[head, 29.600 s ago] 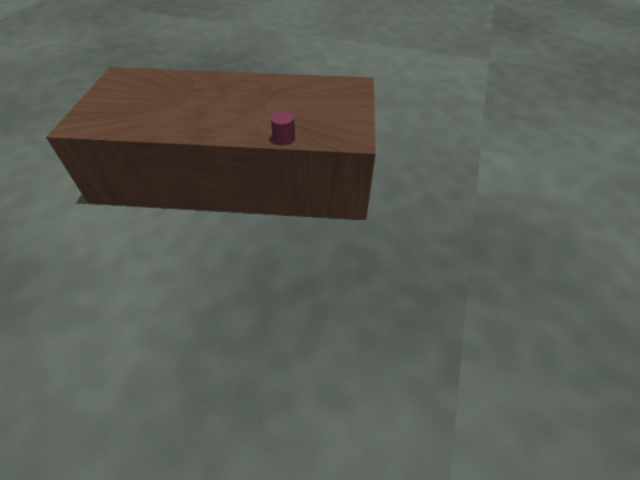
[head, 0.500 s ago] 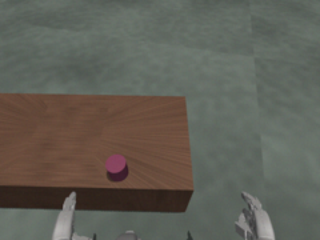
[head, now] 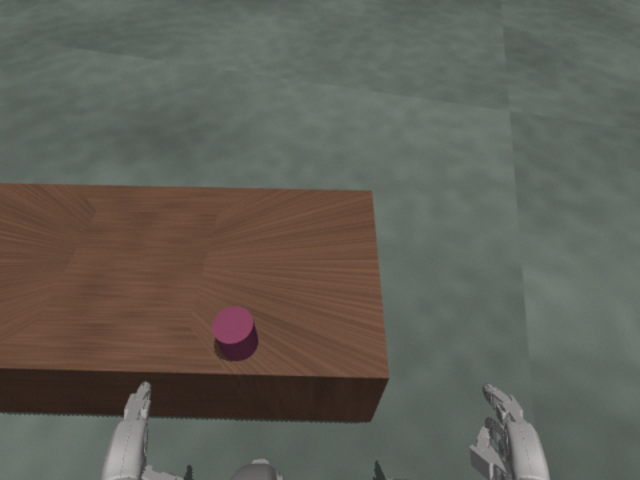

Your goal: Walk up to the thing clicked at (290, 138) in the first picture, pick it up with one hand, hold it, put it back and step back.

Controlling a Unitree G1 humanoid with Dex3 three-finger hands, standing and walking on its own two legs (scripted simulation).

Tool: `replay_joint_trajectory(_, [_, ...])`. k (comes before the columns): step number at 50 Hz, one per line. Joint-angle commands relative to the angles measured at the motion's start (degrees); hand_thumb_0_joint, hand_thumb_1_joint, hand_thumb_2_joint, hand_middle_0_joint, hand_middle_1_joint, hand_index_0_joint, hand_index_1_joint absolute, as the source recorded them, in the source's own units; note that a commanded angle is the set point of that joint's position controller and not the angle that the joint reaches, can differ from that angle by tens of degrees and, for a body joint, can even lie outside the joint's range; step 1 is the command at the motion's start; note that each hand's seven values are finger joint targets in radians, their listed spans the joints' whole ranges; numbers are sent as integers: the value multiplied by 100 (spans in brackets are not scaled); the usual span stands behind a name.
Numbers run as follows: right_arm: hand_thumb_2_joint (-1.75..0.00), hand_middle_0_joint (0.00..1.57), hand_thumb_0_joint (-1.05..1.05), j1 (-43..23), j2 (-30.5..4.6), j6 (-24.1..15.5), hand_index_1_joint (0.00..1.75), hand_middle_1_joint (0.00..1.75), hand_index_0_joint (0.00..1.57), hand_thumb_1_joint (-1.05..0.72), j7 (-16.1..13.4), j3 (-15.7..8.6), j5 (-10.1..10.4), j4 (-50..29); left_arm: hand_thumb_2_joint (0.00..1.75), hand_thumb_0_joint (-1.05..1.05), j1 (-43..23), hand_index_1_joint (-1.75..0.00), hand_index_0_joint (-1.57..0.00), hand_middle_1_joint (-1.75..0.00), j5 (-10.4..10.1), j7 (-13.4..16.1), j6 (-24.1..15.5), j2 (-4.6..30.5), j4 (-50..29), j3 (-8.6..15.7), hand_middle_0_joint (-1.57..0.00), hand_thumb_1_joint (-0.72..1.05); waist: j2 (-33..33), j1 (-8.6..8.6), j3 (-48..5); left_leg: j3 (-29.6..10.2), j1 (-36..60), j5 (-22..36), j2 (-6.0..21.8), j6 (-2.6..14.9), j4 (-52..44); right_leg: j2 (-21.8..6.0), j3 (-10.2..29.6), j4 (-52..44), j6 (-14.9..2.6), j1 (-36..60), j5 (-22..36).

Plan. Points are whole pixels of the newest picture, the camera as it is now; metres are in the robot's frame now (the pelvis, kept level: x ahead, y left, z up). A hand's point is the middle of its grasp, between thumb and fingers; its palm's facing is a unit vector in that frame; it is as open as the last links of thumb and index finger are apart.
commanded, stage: home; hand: left
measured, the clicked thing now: (236, 334) +0.45 +0.19 -0.32
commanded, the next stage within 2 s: stand in 0.72 s
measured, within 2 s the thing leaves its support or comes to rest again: neither
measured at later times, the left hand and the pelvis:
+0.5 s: hand (187, 448) +0.17 +0.18 -0.06, palm faces +0.11 -0.95 -0.29, open 17.7 cm; pelvis +0.01 -0.01 +0.00, yaw +0 degrees
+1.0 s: hand out of the picture +0.13 +0.24 -0.11, palm faces -0.02 -0.93 -0.35, open 16.3 cm; pelvis +0.01 +0.00 +0.02, yaw +1 degrees
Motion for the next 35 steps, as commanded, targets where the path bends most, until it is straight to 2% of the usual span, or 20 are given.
replay_joint_trajectory(1, [-90, 20, 0, -427, -707, -309, 30, 30, 20, -90, -72, -305, -36, -884, 3, 0, -276, -5, -5, -5, 28, 29, -310, 508, -1113, 254, -4, -60, 19, -10, -496, 79, 875, 773, -170, 94, -792, 213, -215, -878, -148, -262, 1017])
replay_joint_trajectory(2, [-90, 20, 0, -432, -718, -312, 30, 30, 20, -90, -70, -317, -28, -892, 4, 0, -285, -5, -5, -5, 32, 49, -307, 518, -1004, 313, -5, -58, -58, -21, -518, 79, 861, 656, -170, 101, -811, 222, -205, -880, -151, -298, 906])
replay_joint_trajectory(3, [-90, 20, 0, -440, -689, -313, 30, 30, 20, -90, -79, -305, -30, -897, 3, 0, -198, -5, -5, -5, 39, 47, -329, 588, -1078, 362, -4, -61, -21, 42, -537, 117, 861, 722, -187, 102, -765, 201, -184, -924, -139, -244, 965])
replay_joint_trajectory(5, [-90, 20, 0, -409, -700, -315, 30, 30, 20, -90, -100, -322, -37, -919, 2, 0, -154, -5, -4, -5, 44, 53, -321, 593, -1096, 389, -4, -61, -97, 32, -698, 111, 918, 822, -180, 111, -749, 208, -183, -882, -130, -180, 1066])
replay_joint_trajectory(10, [-90, 20, 0, -378, -716, -307, 30, 30, 20, -90, -97, -329, -37, -857, 3, 0, -153, -5, -5, -5, 38, 33, -285, 507, -998, 294, -4, -60, 21, -27, -584, 131, 927, 1049, -180, 102, -694, 198, -176, -821, -125, -206, 1329])
replay_joint_trajectory(11, [-90, 20, 0, -399, -703, -295, 30, 30, 20, -90, -104, -329, -38, -898, 3, 0, -92, -5, -5, -5, 34, 33, -301, 540, -1103, 326, -4, -60, 39, 23, -669, 145, 919, 1153, -193, 104, -664, 190, -163, -849, -125, -156, 1450])
replay_joint_trajectory(12, [-90, 20, 0, -357, -718, -281, 30, 30, 20, -90, -107, -335, -37, -884, 3, 0, -81, -5, -4, -5, 37, 19, -287, 510, -976, 300, -4, -61, -93, -45, -667, 145, 929, 1152, -192, 120, -634, 187, -159, -856, -106, -151, 1476])
replay_joint_trajectory(13, [-90, 20, 0, -381, -712, -272, 30, 30, 20, -90, -105, -331, -35, -892, 1, 0, -68, -4, -4, -4, 34, 29, -287, 555, -1001, 354, -4, -61, -138, 12, -615, 143, 869, 1175, -200, 130, -621, 174, -162, -874, -98, -118, 1515])
replay_joint_trajectory(14, [-90, 20, 0, -399, -692, -281, 30, 30, 20, -90, -102, -312, -31, -891, 2, 0, -72, -4, -4, -5, 29, 29, -275, 495, -961, 287, -4, -61, -192, -13, -531, 170, 876, 1161, -203, 131, -608, 165, -144, -893, -84, -138, 1527])
replay_joint_trajectory(15, [-90, 20, 0, -397, -710, -277, 30, 30, 20, -90, -102, -327, -35, -887, 3, 0, -140, -5, -5, -5, 35, 32, -288, 573, -1043, 366, -4, -60, -88, 7, -631, 159, 902, 1128, -193, 122, -630, 177, -144, -870, -102, -156, 1462])
replay_joint_trajectory(16, [-90, 20, 0, -410, -714, -273, 30, 30, 20, -90, -101, -325, -38, -886, 2, 0, -212, -4, -4, -5, 32, 22, -292, 520, -1046, 286, -4, -61, -28, -23, -521, 172, 885, 1046, -203, 114, -644, 169, -144, -893, -104, -200, 1379])
replay_joint_trajectory(19, [-90, 20, 0, -410, -721, -281, 30, 30, 20, -90, -106, -331, -30, -892, 3, 0, -179, -5, -5, -5, 23, 29, -276, 539, -1072, 339, -4, -59, -65, -25, -583, 155, 897, 1018, -201, 120, -647, 175, -146, -893, -101, -177, 1352])
replay_joint_trajectory(20, [-90, 20, 0, -396, -704, -267, 30, 30, 20, -90, -110, -331, -38, -896, 2, 0, -68, -4, -4, -5, 28, 31, -278, 620, -1072, 447, -4, -61, -71, 20, -718, 179, 928, 1130, -213, 130, -593, 161, -121, -902, -91, -101, 1499])
replay_joint_trajectory(22, [-90, 20, 0, -429, -721, -259, 30, 30, 20, -90, -103, -319, -36, -902, 1, 0, -103, -4, -4, -4, 24, 12, -261, 531, -1050, 289, -4, -61, -105, -24, -547, 157, 904, 1053, -202, 119, -652, 175, -157, -887, -103, -178, 1381])
replay_joint_trajectory(24, [-90, 20, 0, -446, -703, -259, 30, 30, 20, -90, -101, -315, -40, -897, 2, 0, -131, -4, -4, -5, 17, 35, -282, 535, -1058, 342, -4, -61, -8, 20, -505, 159, 849, 954, -207, 107, -672, 173, -156, -899, -121, -191, 1253])
replay_joint_trajectory(25, [-90, 20, 0, -393, -708, -257, 30, 30, 20, -90, -113, -338, -42, -915, 1, 0, -100, -4, -4, -4, 30, 27, -284, 538, -1126, 336, -4, -61, -7, -11, -700, 158, 946, 1053, -201, 115, -650, 182, -147, -874, -117, -159, 1365])
replay_joint_trajectory(26, [-90, 20, 0, -430, -718, -256, 30, 30, 20, -90, -106, -324, -32, -907, 1, 0, -172, -4, -4, -4, 21, 27, -260, 514, -1022, 286, -4, -61, -29, -40, -534, 159, 895, 960, -204, 116, -672, 179, -159, -904, -116, -223, 1276])
replay_joint_trajectory(29, [-90, 20, 0, -371, -711, -254, 30, 30, 20, -90, -114, -334, -42, -904, 2, 0, -84, -4, -4, -4, 27, 26, -266, 581, -1151, 363, -4, -61, 38, -15, -761, 139, 983, 1217, -200, 118, -609, 176, -157, -830, -108, -117, 1533])
replay_joint_trajectory(32, [-90, 20, 0, -342, -727, -247, 30, 30, 20, -90, -128, -355, -40, -898, 1, 0, -60, -4, -4, -4, 35, 34, -251, 539, -1094, 331, -4, -61, -53, -31, -819, 149, 1028, 1413, -188, 121, -557, 183, -153, -788, -94, -76, 1749])
replay_joint_trajectory(35, [-90, 20, 0, -387, -731, -244, 30, 30, 20, -90, -120, -342, -40, -901, 0, 0, -165, -4, -4, -4, 33, 33, -248, 531, -1063, 314, -4, -61, -124, -44, -635, 130, 968, 1275, -182, 119, -600, 188, -177, -813, -100, -137, 1583])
